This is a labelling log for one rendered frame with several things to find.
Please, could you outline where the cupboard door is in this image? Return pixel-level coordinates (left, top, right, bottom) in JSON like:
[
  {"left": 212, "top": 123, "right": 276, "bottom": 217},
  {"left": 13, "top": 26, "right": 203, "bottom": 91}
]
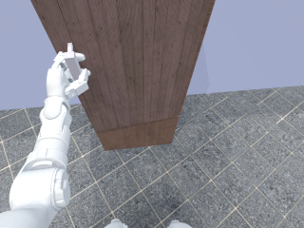
[{"left": 30, "top": 0, "right": 211, "bottom": 131}]

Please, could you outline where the right robot shin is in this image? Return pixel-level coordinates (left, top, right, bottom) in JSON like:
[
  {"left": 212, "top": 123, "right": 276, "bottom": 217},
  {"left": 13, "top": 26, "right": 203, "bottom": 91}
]
[{"left": 169, "top": 219, "right": 180, "bottom": 226}]

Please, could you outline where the left robot upper arm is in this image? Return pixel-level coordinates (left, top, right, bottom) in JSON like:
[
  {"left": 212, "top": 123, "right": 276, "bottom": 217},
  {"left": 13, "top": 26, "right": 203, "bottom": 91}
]
[{"left": 0, "top": 167, "right": 71, "bottom": 228}]

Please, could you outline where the left robot forearm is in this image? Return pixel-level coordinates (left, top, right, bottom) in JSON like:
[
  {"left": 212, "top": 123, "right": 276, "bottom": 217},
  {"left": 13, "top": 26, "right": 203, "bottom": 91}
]
[{"left": 9, "top": 96, "right": 72, "bottom": 210}]

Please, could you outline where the left robot shin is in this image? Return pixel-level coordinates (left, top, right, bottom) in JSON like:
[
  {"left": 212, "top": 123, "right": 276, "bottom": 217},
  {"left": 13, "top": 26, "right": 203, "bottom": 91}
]
[{"left": 110, "top": 218, "right": 122, "bottom": 223}]

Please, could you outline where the handle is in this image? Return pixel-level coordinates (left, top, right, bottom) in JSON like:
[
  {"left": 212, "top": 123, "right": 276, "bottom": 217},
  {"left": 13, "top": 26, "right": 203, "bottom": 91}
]
[{"left": 64, "top": 43, "right": 82, "bottom": 81}]

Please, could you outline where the robot shin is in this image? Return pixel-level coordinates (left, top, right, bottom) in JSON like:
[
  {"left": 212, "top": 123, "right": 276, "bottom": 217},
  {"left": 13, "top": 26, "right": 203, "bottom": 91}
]
[
  {"left": 169, "top": 219, "right": 180, "bottom": 226},
  {"left": 110, "top": 218, "right": 122, "bottom": 223}
]

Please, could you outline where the robot left hand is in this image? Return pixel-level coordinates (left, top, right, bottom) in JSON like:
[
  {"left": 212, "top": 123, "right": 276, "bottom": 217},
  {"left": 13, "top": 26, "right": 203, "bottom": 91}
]
[{"left": 46, "top": 51, "right": 91, "bottom": 103}]

